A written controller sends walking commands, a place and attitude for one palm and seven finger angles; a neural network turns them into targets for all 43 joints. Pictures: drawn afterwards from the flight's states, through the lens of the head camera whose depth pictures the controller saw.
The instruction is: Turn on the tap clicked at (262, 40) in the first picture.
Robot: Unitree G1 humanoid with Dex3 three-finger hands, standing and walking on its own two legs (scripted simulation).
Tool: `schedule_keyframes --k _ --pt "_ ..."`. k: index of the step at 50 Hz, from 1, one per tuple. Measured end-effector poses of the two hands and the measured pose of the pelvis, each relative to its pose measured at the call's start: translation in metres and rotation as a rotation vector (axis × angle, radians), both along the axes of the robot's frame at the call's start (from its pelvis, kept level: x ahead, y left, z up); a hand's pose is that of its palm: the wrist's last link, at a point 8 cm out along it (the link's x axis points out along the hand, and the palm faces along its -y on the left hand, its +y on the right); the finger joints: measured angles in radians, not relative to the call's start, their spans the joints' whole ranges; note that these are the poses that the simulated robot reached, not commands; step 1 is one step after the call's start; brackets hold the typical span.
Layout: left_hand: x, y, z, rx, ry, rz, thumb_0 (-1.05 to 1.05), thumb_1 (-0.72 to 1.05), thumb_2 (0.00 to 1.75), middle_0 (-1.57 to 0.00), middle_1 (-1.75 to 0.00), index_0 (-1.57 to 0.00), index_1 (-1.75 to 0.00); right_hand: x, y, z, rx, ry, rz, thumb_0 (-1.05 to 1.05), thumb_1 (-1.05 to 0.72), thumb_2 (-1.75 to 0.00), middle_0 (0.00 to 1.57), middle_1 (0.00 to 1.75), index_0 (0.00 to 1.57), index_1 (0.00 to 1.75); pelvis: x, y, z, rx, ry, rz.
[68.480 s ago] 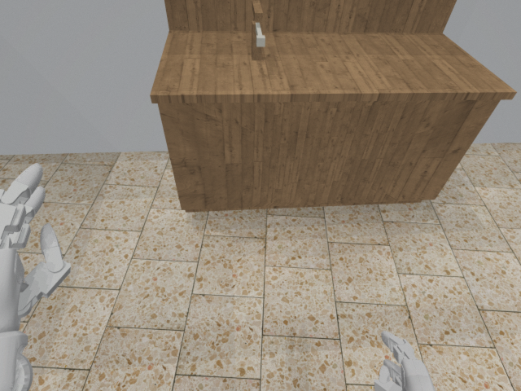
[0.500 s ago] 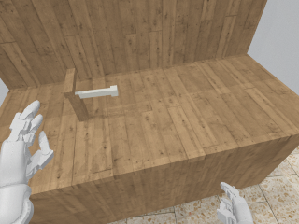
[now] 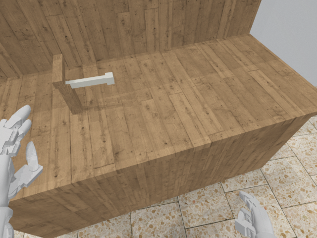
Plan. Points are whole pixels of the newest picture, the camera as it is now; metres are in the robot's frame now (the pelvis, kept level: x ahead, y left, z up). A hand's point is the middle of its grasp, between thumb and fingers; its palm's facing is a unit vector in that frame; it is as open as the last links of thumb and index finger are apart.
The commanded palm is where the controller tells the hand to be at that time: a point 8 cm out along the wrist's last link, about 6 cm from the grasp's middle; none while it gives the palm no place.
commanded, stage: step back with the hand held close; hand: left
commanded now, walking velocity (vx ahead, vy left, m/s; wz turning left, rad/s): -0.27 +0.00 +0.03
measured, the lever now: (109, 78) +0.56 +0.21 +0.06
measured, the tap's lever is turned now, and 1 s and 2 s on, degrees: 86 86 86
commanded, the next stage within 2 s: stop stepping back and stand still in 1.60 s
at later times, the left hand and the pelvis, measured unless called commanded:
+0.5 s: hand (12, 191) +0.16 +0.25 +0.16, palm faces +0.41 -0.79 -0.46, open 7.4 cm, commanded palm +0.10 +0.29 +0.18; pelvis -0.05 +0.01 -0.02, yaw +2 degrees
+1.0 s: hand (7, 192) +0.16 +0.25 +0.17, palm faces +0.48 -0.75 -0.45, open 7.4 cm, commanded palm +0.11 +0.28 +0.18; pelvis -0.05 -0.01 -0.02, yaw +2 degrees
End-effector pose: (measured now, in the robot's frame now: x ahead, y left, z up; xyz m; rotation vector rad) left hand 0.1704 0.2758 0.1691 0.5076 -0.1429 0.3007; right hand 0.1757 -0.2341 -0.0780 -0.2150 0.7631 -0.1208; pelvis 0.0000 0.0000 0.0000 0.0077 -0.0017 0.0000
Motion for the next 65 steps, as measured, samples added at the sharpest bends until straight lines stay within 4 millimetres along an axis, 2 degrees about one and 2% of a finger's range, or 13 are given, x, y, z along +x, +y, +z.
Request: schedule_keyframes --k 8,20,29,42,48,51,55,58,61,65 --pt "-0.028 0.01 0.011 0.047 -0.088 0.023 0.01 0.89 0.9 -0.22 -0.3 -0.21 -0.31 -0.028 0.006 -0.006 -0.009 0.01 0.018 0.01 -0.91 -0.9 0.2 0.3 0.2 0.3 -0.024 0.004 -0.006 -0.005 0.005 0.006" --pt "-0.044 0.016 -0.001 0.04 -0.117 0.018 0.01 0.89 0.9 -0.22 -0.3 -0.21 -0.31 -0.057 0.014 -0.011 -0.022 0.015 0.021 0.01 -0.91 -0.9 0.2 0.3 0.2 0.3 -0.045 0.009 -0.013 -0.014 0.005 0.015" --pt "-0.053 0.015 0.009 0.092 -0.19 0.014 0.01 0.89 0.9 -0.22 -0.3 -0.21 -0.31 -0.058 0.012 -0.015 -0.029 0.012 0.035 0.01 -0.91 -0.9 0.2 0.3 0.2 0.3 -0.049 0.007 -0.019 -0.014 0.004 0.028" --pt "-0.056 0.018 0.005 0.11 -0.196 0.001 0.01 0.89 0.9 -0.22 -0.3 -0.21 -0.31 -0.059 0.014 -0.017 -0.045 0.009 0.033 0.01 -0.91 -0.9 0.2 0.3 0.2 0.3 -0.053 0.01 -0.023 -0.014 0.022 0.037" --pt "-0.059 0.016 0.018 0.138 -0.241 0.048 0.01 0.89 0.9 -0.22 -0.3 -0.21 -0.31 -0.056 0.017 -0.023 -0.018 0.014 0.057 0.01 -0.91 -0.9 0.2 0.3 0.2 0.3 -0.046 0.0 -0.022 -0.016 0.031 0.047" --pt "-0.056 0.006 0.017 0.091 -0.232 0.065 0.01 0.89 0.9 -0.21 -0.3 -0.21 -0.31 -0.054 0.017 -0.024 0.013 0.027 0.076 0.01 -0.91 -0.9 0.2 0.3 0.2 0.3 -0.048 -0.01 -0.017 -0.027 0.041 0.023" --pt "-0.05 -0.018 0.011 0.007 -0.183 0.016 0.01 0.89 0.9 -0.21 -0.3 -0.2 -0.3 -0.056 0.01 -0.018 0.037 0.037 0.086 0.01 -0.91 -0.9 0.2 0.3 0.2 0.3 -0.059 -0.022 -0.007 -0.039 0.037 0.034" --pt "-0.056 -0.033 0.008 -0.008 -0.14 -0.051 0.01 0.89 0.9 -0.21 -0.3 -0.2 -0.3 -0.059 -0.001 -0.005 0.023 0.015 0.059 0.01 -0.91 -0.9 0.2 0.3 0.21 0.3 -0.068 -0.027 -0.001 -0.004 0.057 0.039" --pt "-0.069 -0.034 0.007 0.019 -0.071 -0.073 0.01 0.89 0.9 -0.22 -0.3 -0.21 -0.31 -0.063 -0.011 0.009 -0.009 -0.013 0.032 0.01 -0.91 -0.9 0.2 0.3 0.21 0.3 -0.079 -0.028 0.003 0.022 0.081 0.039" --pt "-0.091 -0.022 0.01 0.068 -0.043 -0.056 0.01 0.89 0.9 -0.22 -0.3 -0.21 -0.31 -0.075 -0.02 0.017 -0.059 -0.03 0.02 0.01 -0.91 -0.9 0.2 0.3 0.2 0.3 -0.098 -0.024 0.003 0.03 0.098 0.052"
